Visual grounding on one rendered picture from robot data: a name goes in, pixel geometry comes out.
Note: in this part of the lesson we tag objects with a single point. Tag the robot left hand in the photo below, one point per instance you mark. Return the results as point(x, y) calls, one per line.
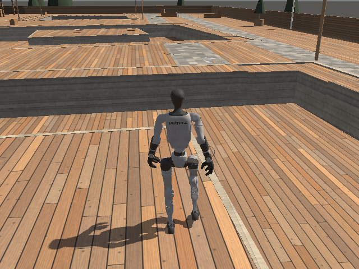
point(154, 159)

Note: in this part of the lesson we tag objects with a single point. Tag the robot right upper arm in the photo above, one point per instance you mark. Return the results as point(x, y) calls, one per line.
point(198, 127)

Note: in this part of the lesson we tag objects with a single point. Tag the robot right hand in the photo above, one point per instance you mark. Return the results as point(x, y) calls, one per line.
point(210, 167)

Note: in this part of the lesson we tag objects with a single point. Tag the left robot foot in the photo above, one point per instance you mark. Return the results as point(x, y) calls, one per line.
point(171, 228)

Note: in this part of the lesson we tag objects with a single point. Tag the right robot forearm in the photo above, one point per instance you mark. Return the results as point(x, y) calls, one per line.
point(206, 151)

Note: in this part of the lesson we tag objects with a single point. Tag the robot left upper arm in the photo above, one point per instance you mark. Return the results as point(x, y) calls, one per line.
point(158, 128)

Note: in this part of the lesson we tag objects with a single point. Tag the right robot thigh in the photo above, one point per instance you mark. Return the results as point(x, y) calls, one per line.
point(192, 163)

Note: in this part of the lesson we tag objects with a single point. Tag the left robot forearm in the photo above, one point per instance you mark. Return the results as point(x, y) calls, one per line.
point(152, 149)

